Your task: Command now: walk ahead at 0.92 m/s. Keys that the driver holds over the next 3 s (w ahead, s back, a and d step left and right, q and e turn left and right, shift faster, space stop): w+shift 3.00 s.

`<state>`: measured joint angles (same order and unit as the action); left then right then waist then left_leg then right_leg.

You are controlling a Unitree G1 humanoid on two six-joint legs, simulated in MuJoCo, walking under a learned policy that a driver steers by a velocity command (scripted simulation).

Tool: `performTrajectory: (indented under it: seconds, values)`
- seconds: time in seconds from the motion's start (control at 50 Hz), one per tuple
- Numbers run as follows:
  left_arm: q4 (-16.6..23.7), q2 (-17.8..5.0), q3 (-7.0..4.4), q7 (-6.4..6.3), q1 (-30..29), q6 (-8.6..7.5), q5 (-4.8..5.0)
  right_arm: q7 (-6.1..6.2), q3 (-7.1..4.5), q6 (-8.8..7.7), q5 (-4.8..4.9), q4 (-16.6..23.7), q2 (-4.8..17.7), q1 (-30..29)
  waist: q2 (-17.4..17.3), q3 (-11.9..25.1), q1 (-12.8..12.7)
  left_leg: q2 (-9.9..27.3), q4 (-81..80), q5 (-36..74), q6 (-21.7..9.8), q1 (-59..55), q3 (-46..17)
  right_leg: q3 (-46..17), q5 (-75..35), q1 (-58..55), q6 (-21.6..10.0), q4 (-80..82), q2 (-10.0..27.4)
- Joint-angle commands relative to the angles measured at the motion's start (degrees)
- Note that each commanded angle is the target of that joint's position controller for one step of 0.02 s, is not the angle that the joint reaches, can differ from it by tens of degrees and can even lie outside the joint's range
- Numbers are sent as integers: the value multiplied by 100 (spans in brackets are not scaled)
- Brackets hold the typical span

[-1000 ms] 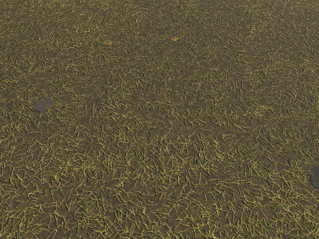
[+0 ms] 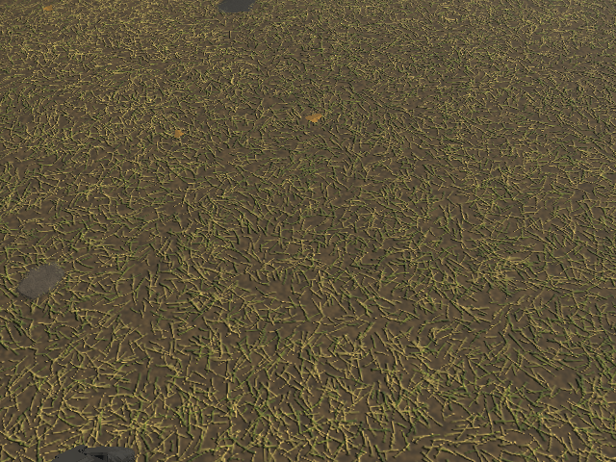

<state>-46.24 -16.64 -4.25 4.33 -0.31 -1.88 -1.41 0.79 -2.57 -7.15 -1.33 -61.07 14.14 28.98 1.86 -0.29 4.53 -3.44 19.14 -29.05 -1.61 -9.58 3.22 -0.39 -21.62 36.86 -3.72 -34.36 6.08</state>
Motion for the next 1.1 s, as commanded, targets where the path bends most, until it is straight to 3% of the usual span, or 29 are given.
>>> performTrajectory:
  seconds: [0.02, 0.08, 0.12, 0.14, 0.16, 0.18, 0.2, 0.22, 0.24, 0.26, 0.28, 0.3, 0.38, 0.44, 0.48, 0.52, 0.54, 0.56, 0.58, 0.6, 0.64, 0.7, 0.86, 0.94, 0.98, 1.02, 1.04, 1.06, 1.1]
  values:
    - [400, -362, -40, -9, -925, -70, -35, 59, -107, 10, -140, 208, 810, 98, -285, -1242, 107, 1365, -303, 1881, -881, 1009, -585, 198, 184, -81, -127, 473, 36]
    - [387, -346, -4, -120, -768, -211, -151, 199, -85, 186, -269, 52, 958, 441, -149, -1096, 70, 1280, 977, 3905, -786, -166, -446, 301, 721, -198, -162, 1525, 26]
    - [-285, -528, -100, -251, 1129, -213, -121, 246, -95, 290, -233, 30, 983, 285, -392, -90, -633, 1188, 3133, 5247, -858, -49, -469, 301, 646, -2111, -292, 1506, -62]
    - [-790, -759, -219, -287, 2516, -258, -221, 222, -134, 358, -152, 44, 957, 22, 18, 393, -1307, 880, 5059, 4970, -800, 764, -273, 360, 588, -3699, -391, 1724, -174]
    - [-1127, -1136, -369, -279, 3335, -208, -241, 118, -184, 280, -14, 140, 836, -528, 682, 785, -1732, 121, 7875, 1471, -661, 2620, -178, -75, 622, -5301, -689, 1252, 319]
    - [-1208, -1484, -317, -198, 3610, -244, -298, 101, -32, 94, 81, 489, 207, -311, 1535, 1106, -1198, -94, 9383, -1566, -739, 5031, -983, -388, -2117, -6888, -311, -1273, 891]
    - [-1185, -1387, -341, -177, 4008, -280, -178, 139, -42, -36, 419, 608, 544, -299, 1609, 2017, -1594, -35, 8880, -751, -751, 6463, -1278, -1610, -1422, -8177, -836, -797, 1580]
    - [-1216, -1455, -413, -299, 3599, -249, -179, 134, 26, -55, 391, 763, 576, -781, 1559, 1931, -1487, 257, 8498, 47, -629, 7092, -841, -2832, 2586, -7460, -1357, 764, 1991]
    - [-1016, -557, -165, -355, 2725, -335, -149, 58, -62, -36, 111, 820, 890, -1639, 99, 875, -1248, 764, 7090, 1174, -600, 6486, -933, -2372, 3916, -5771, -894, 1585, 1377]
    - [-1015, -611, -133, -420, 2327, -392, -221, -34, -41, 36, 18, 781, 690, -1524, 547, 518, -859, 780, 7046, 1331, -483, 5989, -930, -2705, 3868, -4685, -1062, 1616, 1557]
    - [-1138, -407, -23, -454, 2288, -460, -179, -152, -3, 186, -205, 779, 521, -1546, -77, 48, -479, 993, 6179, 1321, -280, 5318, -930, -2316, 3060, -3409, -1029, 1750, 1330]
    - [-1196, -291, 43, -465, 2237, -523, -57, -266, 52, 339, -278, 852, 288, -1689, -3, -348, -252, 1131, 5526, 1272, -111, 4850, -889, -1923, 3144, -2449, -976, 2064, 1160]
    - [-1105, -394, 61, -400, 1904, -620, 78, -395, 270, 358, -109, 1363, 80, -2473, 485, -842, -19, 1205, 2942, 2662, -95, 3883, -367, -551, 1607, -1450, -830, 2667, 448]
    - [-1256, -399, 56, -362, 2417, -623, 203, -339, 251, 307, 34, 1490, 313, -3202, -199, -1060, -341, 827, 1940, 3248, -367, 3419, 136, -259, 1071, -2233, -788, 3332, 433]
    - [-1297, -660, 43, -335, 2552, -611, 185, -296, 184, 284, 21, 1464, 430, -2907, -74, -645, -207, 395, 1622, 3113, -607, 3183, 367, 113, -1771, -3407, -612, 2509, 434]
    - [-1352, -826, -12, -387, 2572, -456, 41, -227, 5, 251, -25, 1006, 724, -1357, 90, 248, 506, 26, 1532, 2506, -810, 1747, 349, 235, -2702, -3762, -474, 513, 498]
    - [-1269, -857, -24, -430, 2278, -366, -41, -148, -150, 304, -19, 613, 982, -119, 91, 776, 1140, 117, 1447, 1997, -881, 499, 261, 360, -1933, -3200, -413, -1082, 239]
    - [-1191, -237, 93, -409, 2370, -342, -74, -65, -288, 330, -123, 480, 1477, 672, -888, 1222, 1162, 1395, 1287, 197, -1030, -480, -1355, 435, 1795, -2025, -370, -3822, -411]
    - [-950, 255, 182, -312, 3186, -453, 238, -138, -312, 345, -146, 521, 1572, 256, -2130, 1698, 171, 2417, -282, -1528, -1350, -1285, -4946, -485, 4825, -129, -301, -5180, -1212]
    - [-830, -265, 115, -389, 2615, -456, 197, -184, -280, 332, -56, 641, 1183, -597, -1297, 570, 51, 2260, -883, -1974, -1292, -542, -4743, -518, 4241, 656, -447, -5111, -726]
    - [-753, -206, 111, -389, 2017, -421, 119, -214, -155, 195, -51, 663, 512, -1213, -182, -331, -293, 1866, -803, -125, -1196, 986, -3085, -446, 3546, 337, -421, -4459, -263]
    - [-629, 180, 205, -232, 1884, -204, -68, -127, -39, 10, 57, 427, 274, -1071, -356, -387, -728, 1348, -1115, 641, -911, 1997, -2008, -458, 3378, -282, -177, -3753, 62]
    - [396, 198, 448, -72, -641, -261, 24, -129, 7, -143, 187, 220, 459, 12, -196, -1029, -155, 904, -2000, 4294, -725, 1960, -561, 777, 1297, -355, 10, -356, -118]
    - [439, -181, 397, -191, -456, -298, 49, -34, -29, -93, 113, 163, 859, 107, -549, -525, -365, 1238, -1360, 7577, -529, 219, -226, 903, 1422, -825, -309, 457, -652]
    - [200, -528, 258, -306, 597, -296, 45, 60, -97, 43, -39, 150, 1096, 13, -865, 255, -952, 1399, 142, 8889, -491, -197, -200, 802, 2197, -1883, -479, 408, -998]
    - [-481, -955, 21, -497, 2892, -248, -22, 99, -133, 172, -125, 251, 1115, -417, -837, 1265, -2003, 1247, 3233, 7683, -538, 860, -81, 328, 3128, -4210, -751, 397, -600]
    - [-585, -1424, -118, -569, 3385, -225, -169, -9, 19, 123, -44, 450, 343, -174, 422, 1724, -1673, 485, 5564, 3320, -521, 2724, -69, -1528, 4625, -5594, -1051, 319, 825]
    - [-603, -1371, -160, -440, 3051, -206, -162, -124, 56, 7, 269, 539, 166, 447, 1447, 2278, -1100, -280, 6962, 257, -467, 4622, -852, -4749, 5624, -6535, -1733, 1586, 1665]
    - [-566, -490, -31, -335, 2048, -295, -36, -69, -1, -34, 178, 847, 614, -912, -153, 500, -951, 515, 6439, 1429, -625, 5169, -864, -3129, 5015, -4734, -1363, 2098, 1148]
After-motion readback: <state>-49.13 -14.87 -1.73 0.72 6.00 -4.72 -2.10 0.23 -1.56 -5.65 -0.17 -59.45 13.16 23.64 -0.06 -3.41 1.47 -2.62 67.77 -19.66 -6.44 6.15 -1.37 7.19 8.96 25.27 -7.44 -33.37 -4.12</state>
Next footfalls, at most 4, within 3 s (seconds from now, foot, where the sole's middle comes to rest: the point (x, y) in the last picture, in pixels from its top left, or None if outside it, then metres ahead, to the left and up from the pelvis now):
0.16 right None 0.30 -0.14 -0.89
0.54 left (294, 400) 0.71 0.02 -0.89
1.02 right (329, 256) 1.17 -0.12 -0.89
1.48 left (270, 161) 1.61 0.05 -0.89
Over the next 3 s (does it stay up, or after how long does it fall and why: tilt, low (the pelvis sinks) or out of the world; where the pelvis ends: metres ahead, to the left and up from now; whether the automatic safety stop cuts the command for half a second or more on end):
stays up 2.88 -0.05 -0.27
